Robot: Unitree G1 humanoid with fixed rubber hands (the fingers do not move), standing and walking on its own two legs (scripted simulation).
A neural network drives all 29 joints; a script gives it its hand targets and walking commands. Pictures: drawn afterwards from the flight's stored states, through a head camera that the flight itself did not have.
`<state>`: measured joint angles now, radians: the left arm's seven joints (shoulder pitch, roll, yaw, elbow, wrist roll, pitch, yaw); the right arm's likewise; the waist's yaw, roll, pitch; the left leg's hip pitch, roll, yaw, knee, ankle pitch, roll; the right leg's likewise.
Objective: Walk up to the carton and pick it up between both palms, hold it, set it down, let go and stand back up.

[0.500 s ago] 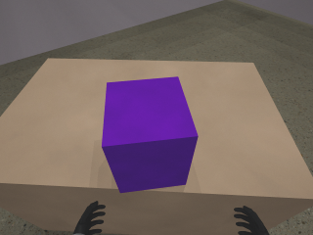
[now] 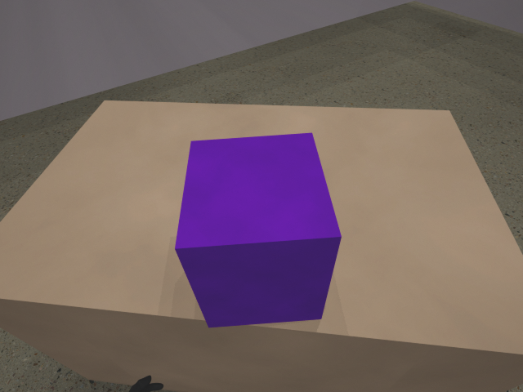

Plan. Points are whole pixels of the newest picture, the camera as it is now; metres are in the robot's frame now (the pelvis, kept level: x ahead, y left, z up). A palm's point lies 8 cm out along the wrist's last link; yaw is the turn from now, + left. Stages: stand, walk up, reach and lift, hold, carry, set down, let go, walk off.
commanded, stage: stand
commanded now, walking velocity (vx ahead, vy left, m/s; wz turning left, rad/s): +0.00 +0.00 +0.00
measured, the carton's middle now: (258, 233) +0.38 +0.04 +0.03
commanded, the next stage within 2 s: none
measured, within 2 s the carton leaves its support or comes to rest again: neither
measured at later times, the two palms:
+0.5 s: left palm out of the picture -0.06 +0.23 -0.14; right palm out of the picture -0.05 -0.21 -0.14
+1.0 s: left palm out of the picture -0.11 +0.20 -0.15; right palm out of the picture -0.09 -0.19 -0.15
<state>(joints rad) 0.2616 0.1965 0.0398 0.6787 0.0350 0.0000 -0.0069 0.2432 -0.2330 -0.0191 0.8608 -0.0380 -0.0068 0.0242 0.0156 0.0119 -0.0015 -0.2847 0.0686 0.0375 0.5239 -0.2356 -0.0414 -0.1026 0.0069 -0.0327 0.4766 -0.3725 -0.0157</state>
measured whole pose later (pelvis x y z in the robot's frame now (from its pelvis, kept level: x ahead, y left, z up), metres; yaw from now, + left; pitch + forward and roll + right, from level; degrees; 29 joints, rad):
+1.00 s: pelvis -0.04 +0.00 +0.00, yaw +3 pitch -1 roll -1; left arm 0.41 0.10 0.01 1.11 0.02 -0.02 0.04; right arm 0.38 -0.08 -0.01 1.16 -0.03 0.01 -0.02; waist 0.00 0.00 -0.01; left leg -0.31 0.04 -0.02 0.46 -0.13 -0.03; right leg -0.13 0.00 -0.09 0.46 -0.31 -0.01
